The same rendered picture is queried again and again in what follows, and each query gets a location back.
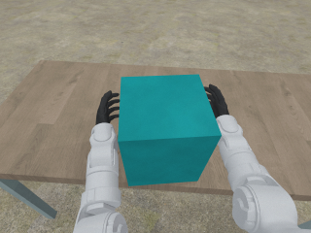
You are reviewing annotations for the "robot right forearm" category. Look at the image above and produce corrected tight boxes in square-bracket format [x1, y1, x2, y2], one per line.
[216, 115, 298, 220]

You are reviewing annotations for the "robot left hand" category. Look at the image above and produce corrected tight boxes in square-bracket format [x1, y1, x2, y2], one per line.
[95, 90, 121, 125]

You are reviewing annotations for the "robot left upper arm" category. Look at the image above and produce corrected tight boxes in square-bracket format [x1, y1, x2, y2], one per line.
[73, 211, 128, 233]

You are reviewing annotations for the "robot right hand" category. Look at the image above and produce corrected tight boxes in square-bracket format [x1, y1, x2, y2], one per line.
[204, 84, 229, 118]

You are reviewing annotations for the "robot left forearm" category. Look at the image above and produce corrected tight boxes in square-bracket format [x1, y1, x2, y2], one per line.
[73, 122, 121, 233]

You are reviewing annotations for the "robot right upper arm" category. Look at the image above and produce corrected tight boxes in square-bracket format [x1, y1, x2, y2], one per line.
[232, 183, 311, 233]

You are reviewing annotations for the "carton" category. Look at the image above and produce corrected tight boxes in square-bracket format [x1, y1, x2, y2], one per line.
[118, 74, 222, 186]

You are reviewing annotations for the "table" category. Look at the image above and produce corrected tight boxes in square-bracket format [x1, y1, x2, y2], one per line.
[0, 60, 311, 230]

